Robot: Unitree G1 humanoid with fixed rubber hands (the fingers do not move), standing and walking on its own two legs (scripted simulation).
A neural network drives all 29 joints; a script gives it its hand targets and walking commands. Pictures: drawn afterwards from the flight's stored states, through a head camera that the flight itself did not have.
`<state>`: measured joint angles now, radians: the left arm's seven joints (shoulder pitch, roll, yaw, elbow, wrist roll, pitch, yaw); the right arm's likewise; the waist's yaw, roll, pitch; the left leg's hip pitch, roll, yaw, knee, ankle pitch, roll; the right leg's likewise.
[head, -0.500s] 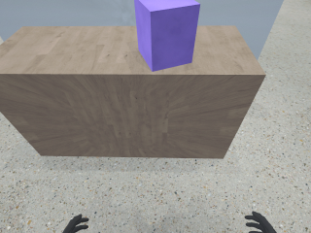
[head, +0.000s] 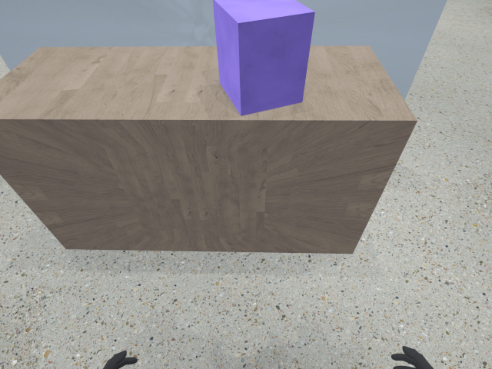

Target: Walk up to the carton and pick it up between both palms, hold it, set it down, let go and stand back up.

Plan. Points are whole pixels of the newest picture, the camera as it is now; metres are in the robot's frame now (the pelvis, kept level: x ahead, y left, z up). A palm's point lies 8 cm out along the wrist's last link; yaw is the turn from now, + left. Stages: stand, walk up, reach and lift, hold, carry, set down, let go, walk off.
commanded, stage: stand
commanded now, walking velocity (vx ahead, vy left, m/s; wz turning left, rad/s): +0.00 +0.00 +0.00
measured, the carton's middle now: (259, 53) +0.92 -0.03 +0.11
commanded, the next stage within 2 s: walk up in 0.90 s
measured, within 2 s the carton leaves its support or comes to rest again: neither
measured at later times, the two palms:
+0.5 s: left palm out of the picture +0.10 +0.27 -0.11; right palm out of the picture +0.09 -0.27 -0.09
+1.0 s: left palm out of the picture +0.08 +0.28 -0.11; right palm out of the picture +0.08 -0.26 -0.09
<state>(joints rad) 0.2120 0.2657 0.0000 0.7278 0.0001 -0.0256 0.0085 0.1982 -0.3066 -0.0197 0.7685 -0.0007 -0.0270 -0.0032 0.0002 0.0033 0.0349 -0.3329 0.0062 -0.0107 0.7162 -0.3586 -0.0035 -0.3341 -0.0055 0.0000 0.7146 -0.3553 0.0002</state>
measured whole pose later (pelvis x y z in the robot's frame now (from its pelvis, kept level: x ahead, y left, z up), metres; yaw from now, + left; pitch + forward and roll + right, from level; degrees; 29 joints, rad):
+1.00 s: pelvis -0.01 +0.02 +0.01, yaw +0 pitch -3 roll -2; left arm 0.21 0.27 0.00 0.87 0.00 -0.03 0.00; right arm 0.20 -0.31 -0.02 0.89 0.00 -0.03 0.00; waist 0.00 0.00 0.03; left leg -0.30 0.01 -0.01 0.68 -0.33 0.02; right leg -0.27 0.00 0.00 0.61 -0.29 0.01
